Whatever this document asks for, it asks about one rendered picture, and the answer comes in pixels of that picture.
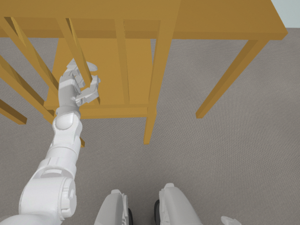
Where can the robot right thigh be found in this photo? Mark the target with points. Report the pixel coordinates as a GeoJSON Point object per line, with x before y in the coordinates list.
{"type": "Point", "coordinates": [175, 203]}

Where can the robot left thigh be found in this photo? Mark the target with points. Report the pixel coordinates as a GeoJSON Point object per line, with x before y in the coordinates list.
{"type": "Point", "coordinates": [113, 209]}

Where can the robot left forearm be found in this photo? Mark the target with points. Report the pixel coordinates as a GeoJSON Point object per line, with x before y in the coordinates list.
{"type": "Point", "coordinates": [64, 150]}

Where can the chair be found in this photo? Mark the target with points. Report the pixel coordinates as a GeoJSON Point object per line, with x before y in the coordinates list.
{"type": "Point", "coordinates": [130, 83]}

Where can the table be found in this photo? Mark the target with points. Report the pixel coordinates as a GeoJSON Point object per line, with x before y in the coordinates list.
{"type": "Point", "coordinates": [254, 20]}

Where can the robot left hand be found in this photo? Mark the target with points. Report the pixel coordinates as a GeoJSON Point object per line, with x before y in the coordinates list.
{"type": "Point", "coordinates": [69, 86]}

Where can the robot left upper arm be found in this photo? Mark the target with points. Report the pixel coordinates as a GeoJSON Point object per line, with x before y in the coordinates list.
{"type": "Point", "coordinates": [46, 201]}

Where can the robot thigh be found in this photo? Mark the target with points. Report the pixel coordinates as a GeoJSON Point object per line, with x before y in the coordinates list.
{"type": "Point", "coordinates": [113, 209]}
{"type": "Point", "coordinates": [175, 203]}

